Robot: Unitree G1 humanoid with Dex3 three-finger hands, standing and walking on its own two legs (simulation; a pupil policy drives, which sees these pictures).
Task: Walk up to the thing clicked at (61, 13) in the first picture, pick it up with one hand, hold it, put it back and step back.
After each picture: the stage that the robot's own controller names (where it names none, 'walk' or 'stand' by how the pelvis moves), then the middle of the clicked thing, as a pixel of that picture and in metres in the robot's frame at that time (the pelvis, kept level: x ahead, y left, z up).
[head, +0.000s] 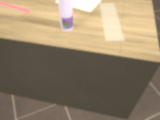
stand; (65, 7) +0.78 +0.14 +0.06
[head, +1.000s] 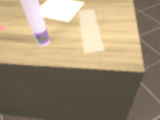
walk; (36, 22) +0.66 +0.29 +0.07
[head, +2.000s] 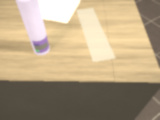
rise first; (35, 27) +0.54 +0.23 +0.09
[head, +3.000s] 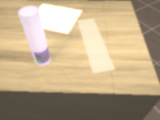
stand; (36, 39) +0.52 +0.23 +0.07
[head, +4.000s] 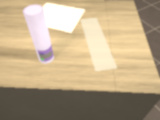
stand; (40, 37) +0.53 +0.22 +0.06
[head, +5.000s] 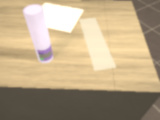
stand; (40, 37) +0.54 +0.22 +0.06
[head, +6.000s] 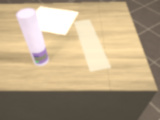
stand; (34, 40) +0.53 +0.24 +0.06
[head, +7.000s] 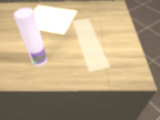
stand; (33, 40) +0.53 +0.25 +0.06
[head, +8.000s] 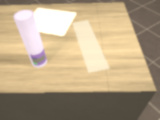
stand; (32, 41) +0.52 +0.25 +0.06
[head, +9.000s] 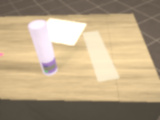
rise first; (44, 50) +0.51 +0.22 +0.06
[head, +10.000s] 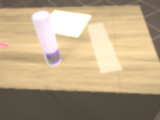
go down; (48, 41) +0.54 +0.22 +0.06
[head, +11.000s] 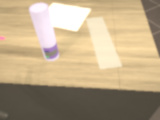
go down; (46, 35) +0.55 +0.21 +0.07
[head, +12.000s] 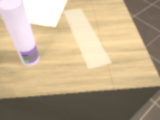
go down; (22, 36) +0.50 +0.21 +0.09
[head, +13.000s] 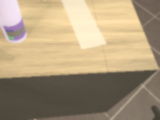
close in; (5, 7) +0.53 +0.22 +0.12
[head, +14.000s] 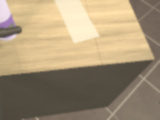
close; out of the picture +0.54 +0.23 +0.14
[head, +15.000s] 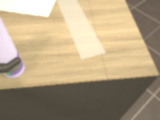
lift; (0, 46) +0.42 +0.24 +0.12
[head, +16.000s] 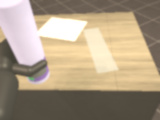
lift; (27, 45) +0.31 +0.17 +0.26
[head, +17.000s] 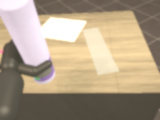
hold; (32, 46) +0.32 +0.16 +0.25
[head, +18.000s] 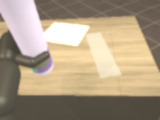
crouch; (30, 37) +0.32 +0.16 +0.28
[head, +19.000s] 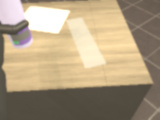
crouch; (9, 8) +0.47 +0.21 +0.25
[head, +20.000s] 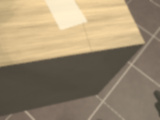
lower; out of the picture +0.56 +0.22 +0.15
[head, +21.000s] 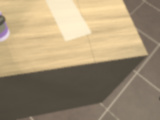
lower; out of the picture +0.54 +0.22 +0.14
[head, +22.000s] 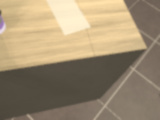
lower; out of the picture +0.55 +0.22 +0.15
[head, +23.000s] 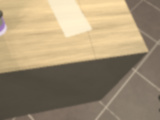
lower; out of the picture +0.55 +0.22 +0.15
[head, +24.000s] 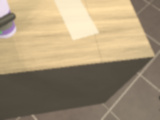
open; out of the picture +0.54 +0.21 +0.14
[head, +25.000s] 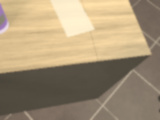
rise; out of the picture +0.53 +0.21 +0.14
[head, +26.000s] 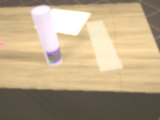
sink last; (48, 38) +0.53 +0.20 +0.10
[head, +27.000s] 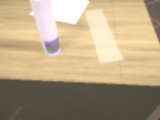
stand; (47, 27) +0.54 +0.20 +0.11
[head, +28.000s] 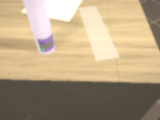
stand; (40, 24) +0.53 +0.20 +0.12
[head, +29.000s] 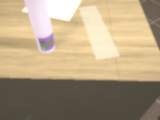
stand; (41, 23) +0.54 +0.20 +0.13
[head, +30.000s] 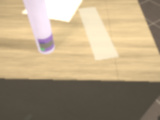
stand; (40, 24) +0.54 +0.20 +0.12
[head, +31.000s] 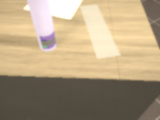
stand; (42, 21) +0.54 +0.19 +0.12
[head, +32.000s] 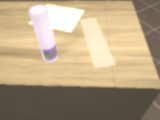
stand; (45, 36) +0.55 +0.21 +0.06
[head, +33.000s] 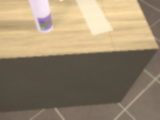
walk; (39, 3) +0.62 +0.21 +0.08
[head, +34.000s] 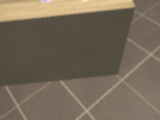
walk; out of the picture +0.90 +0.28 +0.07
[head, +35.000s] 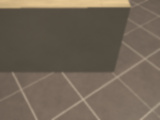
stand; out of the picture +1.14 +0.22 +0.07
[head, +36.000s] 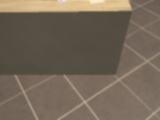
stand; out of the picture +1.12 +0.21 +0.05
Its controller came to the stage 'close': yes
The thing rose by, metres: 0.20
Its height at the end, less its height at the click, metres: +0.00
